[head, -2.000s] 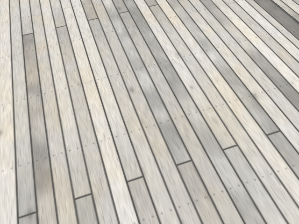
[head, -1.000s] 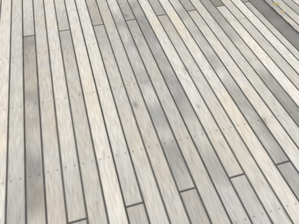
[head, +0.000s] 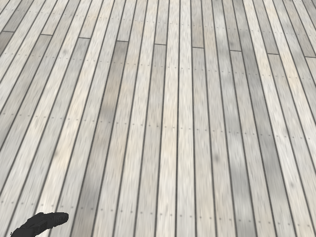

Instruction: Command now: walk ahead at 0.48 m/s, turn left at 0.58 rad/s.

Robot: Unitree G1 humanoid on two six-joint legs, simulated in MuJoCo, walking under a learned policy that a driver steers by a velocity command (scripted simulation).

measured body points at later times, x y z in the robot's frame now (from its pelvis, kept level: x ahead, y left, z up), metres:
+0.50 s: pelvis +0.28 +0.00 +0.00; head +0.31 +0.01 +0.45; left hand +0.23 +0.28 -0.13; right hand +0.53 -0.20 -0.09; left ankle +0.41 +0.18 -0.70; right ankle +0.24 -0.13 -0.74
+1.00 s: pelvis +0.51 +0.10 +0.00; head +0.55 +0.10 +0.44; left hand +0.68 +0.35 -0.11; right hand +0.58 -0.19 -0.12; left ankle +0.44 +0.18 -0.74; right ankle +0.67 -0.03 -0.70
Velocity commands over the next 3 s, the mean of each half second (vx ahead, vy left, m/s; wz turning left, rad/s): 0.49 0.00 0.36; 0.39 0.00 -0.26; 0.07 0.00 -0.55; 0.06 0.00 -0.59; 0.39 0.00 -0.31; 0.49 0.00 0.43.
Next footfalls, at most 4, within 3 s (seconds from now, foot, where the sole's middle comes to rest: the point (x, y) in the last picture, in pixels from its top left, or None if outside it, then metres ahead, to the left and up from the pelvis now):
0.12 right None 0.28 -0.13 -0.78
0.62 left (99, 235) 0.48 0.18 -0.78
1.10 right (144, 184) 0.70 -0.01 -0.78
1.52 left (93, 182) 0.72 0.23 -0.78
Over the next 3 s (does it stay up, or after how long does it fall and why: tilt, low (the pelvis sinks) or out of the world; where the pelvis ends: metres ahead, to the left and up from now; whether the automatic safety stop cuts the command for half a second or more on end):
stays up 0.99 -0.21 -0.02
